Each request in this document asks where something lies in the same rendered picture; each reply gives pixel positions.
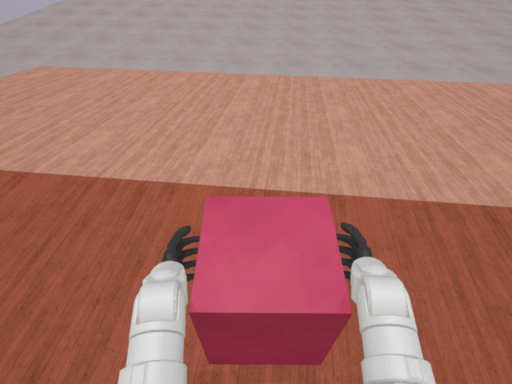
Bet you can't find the robot right hand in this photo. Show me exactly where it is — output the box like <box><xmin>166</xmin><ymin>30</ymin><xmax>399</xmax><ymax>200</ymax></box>
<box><xmin>336</xmin><ymin>222</ymin><xmax>372</xmax><ymax>280</ymax></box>

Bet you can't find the carton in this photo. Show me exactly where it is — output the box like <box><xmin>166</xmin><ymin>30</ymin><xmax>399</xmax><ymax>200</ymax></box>
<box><xmin>189</xmin><ymin>196</ymin><xmax>352</xmax><ymax>365</ymax></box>

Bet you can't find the left robot forearm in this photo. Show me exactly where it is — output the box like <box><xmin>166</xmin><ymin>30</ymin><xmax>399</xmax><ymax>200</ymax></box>
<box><xmin>118</xmin><ymin>261</ymin><xmax>188</xmax><ymax>384</ymax></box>

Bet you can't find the right robot forearm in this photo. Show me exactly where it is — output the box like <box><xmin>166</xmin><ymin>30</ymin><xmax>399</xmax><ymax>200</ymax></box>
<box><xmin>350</xmin><ymin>257</ymin><xmax>436</xmax><ymax>384</ymax></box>

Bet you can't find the robot left hand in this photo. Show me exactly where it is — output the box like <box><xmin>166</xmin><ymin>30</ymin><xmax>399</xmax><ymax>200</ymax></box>
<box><xmin>162</xmin><ymin>226</ymin><xmax>200</xmax><ymax>281</ymax></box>

